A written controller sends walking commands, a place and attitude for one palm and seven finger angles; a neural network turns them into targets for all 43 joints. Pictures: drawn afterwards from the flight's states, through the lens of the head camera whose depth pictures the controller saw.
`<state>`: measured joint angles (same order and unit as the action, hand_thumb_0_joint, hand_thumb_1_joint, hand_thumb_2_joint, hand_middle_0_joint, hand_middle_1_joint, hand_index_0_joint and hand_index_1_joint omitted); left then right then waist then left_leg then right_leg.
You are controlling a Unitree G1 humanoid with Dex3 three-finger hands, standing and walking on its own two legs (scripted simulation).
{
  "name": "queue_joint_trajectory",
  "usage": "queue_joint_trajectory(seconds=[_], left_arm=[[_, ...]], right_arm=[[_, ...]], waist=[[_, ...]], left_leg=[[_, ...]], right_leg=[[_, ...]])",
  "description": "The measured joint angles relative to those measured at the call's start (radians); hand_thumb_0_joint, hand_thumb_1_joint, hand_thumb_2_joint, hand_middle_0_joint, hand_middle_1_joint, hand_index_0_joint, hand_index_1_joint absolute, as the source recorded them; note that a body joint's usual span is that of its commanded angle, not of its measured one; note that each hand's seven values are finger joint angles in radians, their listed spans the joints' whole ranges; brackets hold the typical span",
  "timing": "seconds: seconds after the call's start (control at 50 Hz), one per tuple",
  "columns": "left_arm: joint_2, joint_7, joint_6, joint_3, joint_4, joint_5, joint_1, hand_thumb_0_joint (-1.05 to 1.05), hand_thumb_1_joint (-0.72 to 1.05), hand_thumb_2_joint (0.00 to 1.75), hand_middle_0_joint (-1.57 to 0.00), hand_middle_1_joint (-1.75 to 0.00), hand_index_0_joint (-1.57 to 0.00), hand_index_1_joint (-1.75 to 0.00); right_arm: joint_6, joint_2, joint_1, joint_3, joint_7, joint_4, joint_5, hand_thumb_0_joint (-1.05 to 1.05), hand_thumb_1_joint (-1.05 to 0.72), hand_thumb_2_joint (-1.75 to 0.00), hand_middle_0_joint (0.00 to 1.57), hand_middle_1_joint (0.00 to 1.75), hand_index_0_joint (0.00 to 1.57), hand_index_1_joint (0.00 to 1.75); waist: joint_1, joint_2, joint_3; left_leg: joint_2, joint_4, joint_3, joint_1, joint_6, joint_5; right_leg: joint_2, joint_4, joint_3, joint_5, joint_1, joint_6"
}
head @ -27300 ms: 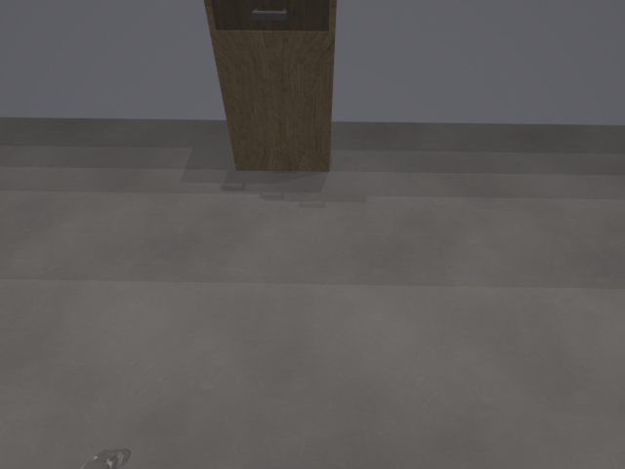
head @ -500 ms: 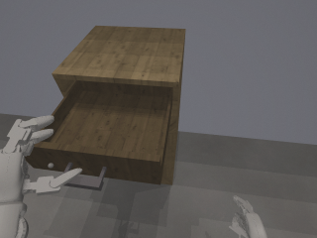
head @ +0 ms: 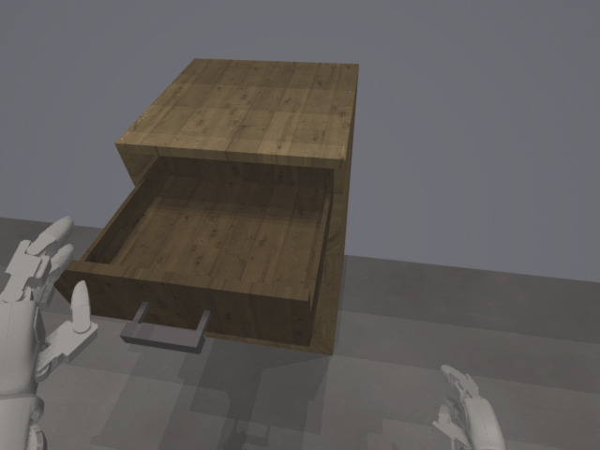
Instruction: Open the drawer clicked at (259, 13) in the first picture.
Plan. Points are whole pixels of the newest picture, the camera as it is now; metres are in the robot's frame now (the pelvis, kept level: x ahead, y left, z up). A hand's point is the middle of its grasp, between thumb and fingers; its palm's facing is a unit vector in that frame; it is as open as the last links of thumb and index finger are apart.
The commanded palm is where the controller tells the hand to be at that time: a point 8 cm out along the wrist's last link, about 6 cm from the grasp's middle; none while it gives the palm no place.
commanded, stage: draw the hand back to the body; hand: left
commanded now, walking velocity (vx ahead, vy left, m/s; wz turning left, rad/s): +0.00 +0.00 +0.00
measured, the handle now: (168, 325) +0.28 +0.25 -0.03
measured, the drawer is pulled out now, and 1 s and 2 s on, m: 0.30 0.30 0.30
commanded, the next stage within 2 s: step back with the hand held close in 0.04 s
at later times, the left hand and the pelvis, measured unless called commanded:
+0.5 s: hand (67, 355) +0.16 +0.26 +0.14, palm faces +0.33 -0.80 -0.50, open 7.4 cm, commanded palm +0.09 +0.30 +0.17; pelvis -0.03 +0.02 -0.01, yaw +2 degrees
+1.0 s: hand (19, 423) +0.09 +0.26 +0.15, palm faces +0.36 -0.81 -0.45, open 7.4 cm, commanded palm +0.03 +0.30 +0.17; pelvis -0.09 +0.02 -0.02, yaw +2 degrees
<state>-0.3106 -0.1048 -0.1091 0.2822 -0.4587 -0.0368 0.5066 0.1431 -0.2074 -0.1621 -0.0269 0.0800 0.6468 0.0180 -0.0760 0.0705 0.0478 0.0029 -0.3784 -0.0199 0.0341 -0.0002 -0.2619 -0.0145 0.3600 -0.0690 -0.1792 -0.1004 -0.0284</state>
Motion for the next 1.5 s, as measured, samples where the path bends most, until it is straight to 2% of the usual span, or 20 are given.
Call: queue_joint_trajectory(seconds=[0.16, 0.28, 0.5, 0.64, 0.72, 0.76, 0.82, 0.9, 0.96, 1.06, 1.14, 1.2, 1.24, 1.28, 1.32, 1.36, 1.42, 1.44, 1.46, 1.5], left_arm=[[-0.001, -0.001, -0.003, 0.001, 0.006, 0.0, -0.002, 0.02, 0.88, 0.89, -0.21, -0.31, -0.22, -0.31], [-0.017, 0.005, -0.058, 0.052, -0.048, 0.007, 0.05, 0.02, 0.89, 0.9, -0.21, -0.3, -0.22, -0.3], [-0.059, -0.024, -0.062, 0.062, -0.137, 0.004, 0.143, 0.02, 0.89, 0.9, -0.21, -0.3, -0.22, -0.3], [-0.087, -0.032, -0.068, 0.093, -0.182, 0.006, 0.146, 0.02, 0.89, 0.9, -0.21, -0.3, -0.22, -0.3], [-0.096, -0.032, -0.085, 0.107, -0.188, 0.02, 0.119, 0.02, 0.89, 0.9, -0.21, -0.3, -0.22, -0.3], [-0.081, -0.034, -0.092, 0.109, -0.188, 0.02, 0.104, 0.02, 0.89, 0.9, -0.21, -0.3, -0.22, -0.3], [-0.061, -0.029, -0.096, 0.093, -0.191, 0.012, 0.094, 0.02, 0.89, 0.9, -0.21, -0.3, -0.22, -0.3], [-0.056, -0.025, -0.094, 0.064, -0.205, 0.007, 0.103, 0.02, 0.89, 0.9, -0.21, -0.3, -0.22, -0.3], [-0.075, -0.028, -0.091, 0.076, -0.21, 0.007, 0.114, 0.01, 0.89, 0.9, -0.21, -0.3, -0.22, -0.3], [-0.099, -0.046, -0.092, 0.113, -0.194, 0.016, 0.131, 0.02, 0.89, 0.9, -0.21, -0.3, -0.22, -0.3], [-0.09, -0.047, -0.086, 0.108, -0.197, 0.006, 0.13, 0.02, 0.89, 0.9, -0.21, -0.3, -0.21, -0.3], [-0.09, -0.031, -0.079, 0.097, -0.192, -0.004, 0.11, 0.02, 0.89, 0.9, -0.2, -0.3, -0.21, -0.3], [-0.088, -0.015, -0.081, 0.088, -0.184, -0.006, 0.089, 0.02, 0.89, 0.9, -0.2, -0.3, -0.21, -0.3], [-0.089, -0.005, -0.08, 0.068, -0.183, -0.011, 0.082, 0.02, 0.89, 0.9, -0.2, -0.3, -0.21, -0.3], [-0.099, 0.0, -0.078, 0.06, -0.191, -0.01, 0.097, 0.02, 0.89, 0.9, -0.21, -0.3, -0.22, -0.3], [-0.103, -0.002, -0.077, 0.071, -0.197, -0.003, 0.129, 0.02, 0.89, 0.9, -0.21, -0.3, -0.22, -0.3], [-0.1, -0.015, -0.067, 0.086, -0.203, 0.004, 0.161, 0.01, 0.89, 0.9, -0.21, -0.3, -0.22, -0.3], [-0.099, -0.018, -0.066, 0.086, -0.207, 0.004, 0.163, 0.01, 0.89, 0.9, -0.21, -0.3, -0.22, -0.3], [-0.102, -0.02, -0.068, 0.083, -0.213, 0.003, 0.161, 0.01, 0.89, 0.9, -0.21, -0.3, -0.22, -0.3], [-0.131, -0.019, -0.08, 0.092, -0.199, -0.004, 0.135, 0.01, 0.89, 0.9, -0.21, -0.3, -0.22, -0.3]], right_arm=[[0.007, 0.001, -0.008, 0.0, 0.001, 0.004, 0.0, 0.01, -0.91, -0.9, 0.2, 0.3, 0.2, 0.3], [-0.039, -0.017, -0.005, 0.007, -0.003, -0.048, -0.008, 0.01, -0.91, -0.9, 0.2, 0.3, 0.2, 0.3], [-0.089, -0.034, -0.007, 0.056, 0.023, -0.093, -0.013, 0.01, -0.91, -0.9, 0.2, 0.3, 0.2, 0.3], [-0.071, 0.004, -0.012, 0.032, 0.015, -0.106, -0.013, 0.01, -0.91, -0.9, 0.2, 0.3, 0.2, 0.3], [-0.048, 0.029, -0.028, 0.011, 0.003, -0.113, -0.004, 0.01, -0.91, -0.9, 0.2, 0.3, 0.2, 0.3], [-0.043, 0.031, -0.018, 0.002, -0.005, -0.109, -0.005, 0.01, -0.91, -0.9, 0.2, 0.3, 0.2, 0.3], [-0.044, 0.025, -0.004, -0.002, -0.018, -0.106, -0.012, 0.01, -0.9, -0.9, 0.21, 0.3, 0.21, 0.3], [-0.065, 0.005, 0.002, 0.014, -0.015, -0.09, -0.017, 0.01, -0.9, -0.9, 0.21, 0.3, 0.21, 0.3], [-0.079, 0.0, -0.002, 0.022, 0.0, -0.079, -0.016, 0.01, -0.91, -0.9, 0.21, 0.3, 0.21, 0.3], [-0.037, 0.019, -0.034, 0.032, 0.004, -0.077, 0.003, 0.01, -0.91, -0.9, 0.2, 0.3, 0.2, 0.3], [-0.002, 0.03, -0.025, 0.016, -0.022, -0.059, 0.001, 0.01, -0.91, -0.9, 0.2, 0.3, 0.2, 0.3], [0.003, 0.035, 0.008, -0.001, -0.037, -0.058, 0.0, 0.01, -0.91, -0.9, 0.2, 0.3, 0.2, 0.3], [-0.005, 0.028, 0.041, -0.007, -0.042, -0.06, -0.003, 0.01, -0.9, -0.9, 0.21, 0.3, 0.21, 0.3], [-0.022, 0.022, 0.058, -0.002, -0.042, -0.059, -0.02, 0.01, -0.9, -0.9, 0.21, 0.3, 0.21, 0.3], [-0.041, 0.023, 0.052, 0.007, -0.035, -0.057, -0.031, 0.01, -0.9, -0.9, 0.21, 0.3, 0.21, 0.3], [-0.066, 0.025, 0.043, 0.009, -0.023, -0.06, -0.03, 0.01, -0.91, -0.9, 0.21, 0.3, 0.21, 0.3], [-0.092, 0.012, 0.031, 0.011, -0.002, -0.075, -0.024, 0.01, -0.91, -0.9, 0.21, 0.3, 0.2, 0.3], [-0.095, 0.0, 0.027, 0.016, 0.003, -0.083, -0.025, 0.01, -0.91, -0.9, 0.21, 0.3, 0.2, 0.3], [-0.093, -0.016, 0.022, 0.026, 0.007, -0.094, -0.026, 0.01, -0.91, -0.9, 0.2, 0.3, 0.2, 0.3], [-0.083, -0.004, 0.03, 0.051, 0.006, -0.075, -0.033, 0.01, -0.91, -0.9, 0.2, 0.3, 0.2, 0.3]], waist=[[0.004, -0.003, 0.006], [0.051, -0.009, -0.021], [0.078, -0.048, -0.005], [0.066, -0.105, -0.007], [0.065, -0.123, -0.027], [0.061, -0.113, -0.024], [0.068, -0.093, -0.023], [0.086, -0.09, -0.03], [0.086, -0.115, -0.025], [0.082, -0.101, -0.037], [0.06, -0.096, -0.038], [0.051, -0.101, -0.033], [0.049, -0.079, -0.017], [0.059, -0.066, -0.007], [0.067, -0.094, -0.022], [0.078, -0.126, -0.039], [0.097, -0.141, -0.055], [0.103, -0.127, -0.055], [0.107, -0.099, -0.054], [0.099, -0.128, -0.032]], left_leg=[[0.003, -0.002, 0.001, 0.001, -0.002, 0.005], [0.003, -0.075, -0.023, 0.14, 0.002, -0.005], [-0.042, -0.158, -0.02, 0.268, 0.024, -0.008], [-0.057, -0.191, 0.002, 0.304, 0.035, -0.004], [-0.063, -0.21, -0.005, 0.328, 0.032, 0.0], [-0.049, -0.222, -0.009, 0.341, 0.024, 0.002], [-0.031, -0.24, -0.022, 0.365, 0.014, 0.008], [-0.026, -0.301, -0.015, 0.383, 0.009, -0.076], [-0.034, -0.243, 0.0, 0.366, 0.025, 0.023], [-0.012, -0.168, -0.014, 0.369, 0.028, 0.071], [0.012, -0.117, 0.002, 0.37, 0.012, 0.119], [0.023, -0.112, 0.021, 0.398, -0.003, 0.145], [0.047, -0.129, 0.018, 0.431, -0.015, 0.158], [0.043, -0.208, 0.0, 0.46, -0.019, 0.071], [-0.002, -0.389, -0.003, 0.496, -0.023, -0.079], [-0.024, -0.461, 0.025, 0.484, -0.028, -0.147], [-0.024, -0.302, 0.056, 0.387, -0.029, -0.095], [-0.012, -0.203, 0.055, 0.342, -0.025, 0.003], [0.009, -0.13, 0.041, 0.311, -0.001, 0.098], [-0.009, -0.117, 0.047, 0.314, 0.019, 0.054]], right_leg=[[-0.003, -0.005, 0.001, 0.009, 0.001, -0.003], [-0.002, 0.009, -0.024, 0.022, -0.101, -0.002], [0.046, 0.126, -0.021, -0.001, -0.241, 0.022], [0.061, 0.197, 0.006, -0.008, -0.298, 0.031], [0.044, 0.254, 0.048, -0.083, -0.288, 0.034], [0.028, 0.242, 0.045, -0.069, -0.291, 0.021], [0.01, 0.223, 0.032, -0.042, -0.296, 0.013], [0.012, 0.222, 0.019, -0.028, -0.31, 0.013], [0.025, 0.227, 0.026, -0.028, -0.321, 0.022], [-0.024, 0.437, 0.063, -0.245, -0.34, 0.028], [-0.017, 0.345, 0.055, -0.233, -0.242, 0.034], [-0.004, 0.208, 0.057, -0.156, -0.16, 0.032], [-0.026, 0.145, 0.057, -0.16, -0.152, 0.017], [-0.038, 0.149, 0.048, -0.123, -0.171, -0.002], [-0.017, 0.151, 0.053, -0.101, -0.194, -0.011], [0.004, 0.135, 0.061, -0.08, -0.206, -0.012], [0.014, 0.116, 0.055, -0.048, -0.228, -0.007], [0.007, 0.123, 0.043, -0.044, -0.24, -0.005], [-0.009, 0.142, 0.023, -0.046, -0.258, -0.002], [0.007, 0.213, 0.033, -0.088, -0.301, 0.01]])
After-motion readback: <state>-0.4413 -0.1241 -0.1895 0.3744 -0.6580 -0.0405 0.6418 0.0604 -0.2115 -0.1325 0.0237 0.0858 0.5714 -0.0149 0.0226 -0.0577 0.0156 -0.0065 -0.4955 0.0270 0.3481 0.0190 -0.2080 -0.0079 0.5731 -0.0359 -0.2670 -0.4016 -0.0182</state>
